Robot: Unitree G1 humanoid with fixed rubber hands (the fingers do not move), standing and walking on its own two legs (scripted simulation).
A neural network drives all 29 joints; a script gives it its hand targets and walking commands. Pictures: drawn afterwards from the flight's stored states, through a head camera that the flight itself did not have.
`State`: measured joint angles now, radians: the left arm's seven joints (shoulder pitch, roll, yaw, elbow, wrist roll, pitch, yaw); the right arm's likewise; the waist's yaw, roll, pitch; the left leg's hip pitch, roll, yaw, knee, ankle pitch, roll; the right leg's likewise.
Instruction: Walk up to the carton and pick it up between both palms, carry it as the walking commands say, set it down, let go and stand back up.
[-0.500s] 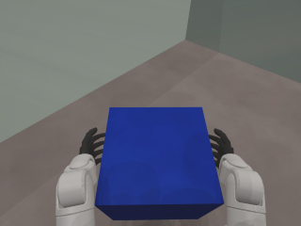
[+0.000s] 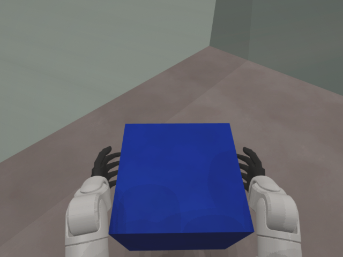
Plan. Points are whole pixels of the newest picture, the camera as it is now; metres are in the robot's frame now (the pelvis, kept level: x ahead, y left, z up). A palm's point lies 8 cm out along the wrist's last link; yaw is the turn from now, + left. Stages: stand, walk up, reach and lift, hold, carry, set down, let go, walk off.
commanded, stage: carry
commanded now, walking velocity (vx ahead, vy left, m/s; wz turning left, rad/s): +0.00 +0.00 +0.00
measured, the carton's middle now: (177, 189) +0.28 +0.00 +0.00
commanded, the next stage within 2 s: hold in 0.10 s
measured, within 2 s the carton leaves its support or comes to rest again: neither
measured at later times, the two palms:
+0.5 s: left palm (117, 200) +0.23 +0.14 +0.04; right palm (267, 190) +0.25 -0.20 +0.04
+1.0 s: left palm (112, 175) +0.28 +0.15 +0.06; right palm (256, 170) +0.30 -0.18 +0.05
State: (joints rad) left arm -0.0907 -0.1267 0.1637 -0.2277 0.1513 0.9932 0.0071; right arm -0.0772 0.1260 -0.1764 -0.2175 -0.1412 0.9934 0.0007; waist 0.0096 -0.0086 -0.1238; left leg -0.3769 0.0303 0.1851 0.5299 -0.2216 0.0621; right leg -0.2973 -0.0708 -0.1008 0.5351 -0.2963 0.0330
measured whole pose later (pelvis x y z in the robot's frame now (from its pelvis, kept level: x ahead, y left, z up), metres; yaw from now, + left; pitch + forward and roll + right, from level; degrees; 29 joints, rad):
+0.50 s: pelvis -0.02 -0.03 +0.01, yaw +6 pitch -3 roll -1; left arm -0.07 -0.11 0.06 -0.05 0.10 0.71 0.12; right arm -0.05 -0.05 -0.08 0.03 -0.11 0.64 0.01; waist -0.02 -0.04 0.07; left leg -0.25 0.02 0.07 0.44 -0.13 0.03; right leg -0.14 0.02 0.00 0.44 -0.24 -0.01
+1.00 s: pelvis +0.02 -0.03 +0.02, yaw +2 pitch -5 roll +0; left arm -0.18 -0.14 0.24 0.10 0.24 0.73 -0.03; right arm -0.15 0.13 -0.22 0.14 -0.25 0.70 0.03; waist 0.03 -0.02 0.00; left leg -0.09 -0.04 -0.02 0.30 -0.13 0.02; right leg -0.01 0.03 0.06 0.31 -0.23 -0.02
